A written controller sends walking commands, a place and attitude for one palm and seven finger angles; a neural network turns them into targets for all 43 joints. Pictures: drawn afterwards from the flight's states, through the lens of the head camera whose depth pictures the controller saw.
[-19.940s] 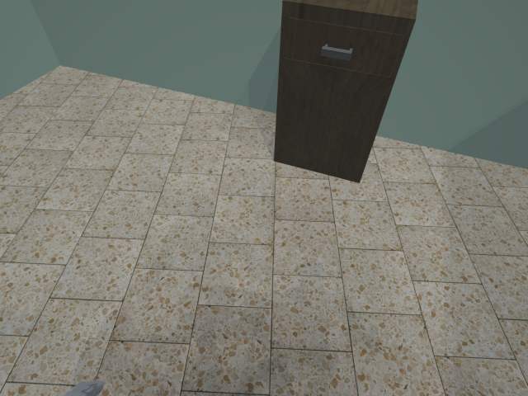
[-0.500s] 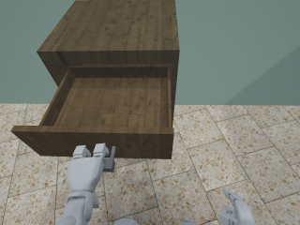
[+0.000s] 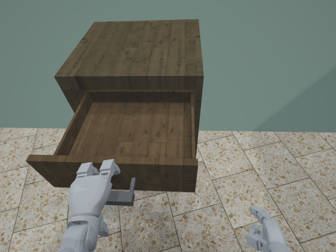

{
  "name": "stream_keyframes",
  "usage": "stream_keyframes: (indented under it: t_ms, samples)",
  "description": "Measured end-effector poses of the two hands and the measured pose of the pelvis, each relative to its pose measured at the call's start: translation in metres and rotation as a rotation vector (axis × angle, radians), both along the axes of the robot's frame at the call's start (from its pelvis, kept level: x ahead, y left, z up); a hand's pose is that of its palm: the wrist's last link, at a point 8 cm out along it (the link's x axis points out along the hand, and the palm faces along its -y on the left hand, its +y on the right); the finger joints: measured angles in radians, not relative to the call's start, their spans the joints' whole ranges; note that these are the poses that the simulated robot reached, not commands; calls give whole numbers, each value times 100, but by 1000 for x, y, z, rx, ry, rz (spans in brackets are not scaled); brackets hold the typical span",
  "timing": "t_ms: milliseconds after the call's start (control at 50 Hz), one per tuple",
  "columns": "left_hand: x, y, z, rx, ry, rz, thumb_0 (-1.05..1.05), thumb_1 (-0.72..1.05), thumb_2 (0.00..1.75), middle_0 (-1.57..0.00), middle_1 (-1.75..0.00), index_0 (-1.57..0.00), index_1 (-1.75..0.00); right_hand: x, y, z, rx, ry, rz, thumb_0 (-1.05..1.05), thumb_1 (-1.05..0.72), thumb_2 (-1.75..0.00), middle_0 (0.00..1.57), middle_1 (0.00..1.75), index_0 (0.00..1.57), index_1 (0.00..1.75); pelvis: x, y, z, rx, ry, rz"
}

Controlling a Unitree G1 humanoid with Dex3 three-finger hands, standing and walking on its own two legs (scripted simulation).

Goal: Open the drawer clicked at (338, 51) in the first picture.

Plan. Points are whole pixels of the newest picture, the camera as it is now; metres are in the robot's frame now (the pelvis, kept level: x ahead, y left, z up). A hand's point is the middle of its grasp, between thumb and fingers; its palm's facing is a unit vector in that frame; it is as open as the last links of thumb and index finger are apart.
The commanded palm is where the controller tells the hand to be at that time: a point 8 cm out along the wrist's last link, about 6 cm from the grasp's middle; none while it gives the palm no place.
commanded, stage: lift the hand off the handle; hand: left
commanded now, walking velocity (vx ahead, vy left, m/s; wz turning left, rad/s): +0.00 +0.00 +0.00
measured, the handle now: (113, 189) +0.28 +0.19 -0.05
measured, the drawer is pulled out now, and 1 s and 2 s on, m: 0.29 0.29 0.29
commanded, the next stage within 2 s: draw the hand back to the body in 0.76 s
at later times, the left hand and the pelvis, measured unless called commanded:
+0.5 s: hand (97, 182) +0.24 +0.18 +0.07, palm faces +0.09 -0.15 -0.98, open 13.8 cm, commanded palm +0.20 +0.19 +0.14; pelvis +0.01 +0.00 +0.02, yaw -1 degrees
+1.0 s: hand (89, 179) +0.23 +0.19 +0.10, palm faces +0.08 -0.15 -0.99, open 13.8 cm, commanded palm +0.20 +0.19 +0.16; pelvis +0.01 -0.01 +0.03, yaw -1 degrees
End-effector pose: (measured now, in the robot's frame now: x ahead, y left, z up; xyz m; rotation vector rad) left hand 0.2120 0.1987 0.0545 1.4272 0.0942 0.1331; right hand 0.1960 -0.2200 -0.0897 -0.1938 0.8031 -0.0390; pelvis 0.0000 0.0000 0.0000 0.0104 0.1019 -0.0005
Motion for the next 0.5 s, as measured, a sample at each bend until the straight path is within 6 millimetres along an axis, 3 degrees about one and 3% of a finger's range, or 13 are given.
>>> stream_keyframes:
  t_ms: [280, 500]
  samples:
    - [-3, -5, 40, -11, -43, -9, 0, -49, 30, -32, -120, -32, -121, 28, 26, 14, 73, -43, 80, 1, -91, -89, 20, 30, 20, 30, 11, 1, 10, 0, -49, -3]
    - [3, -9, 72, -10, -60, -34, 0, -49, 30, -32, -120, -32, -121, 29, 25, 20, 95, -40, 91, 1, -91, -89, 20, 30, 20, 30, 14, -4, 18, 2, -84, -11]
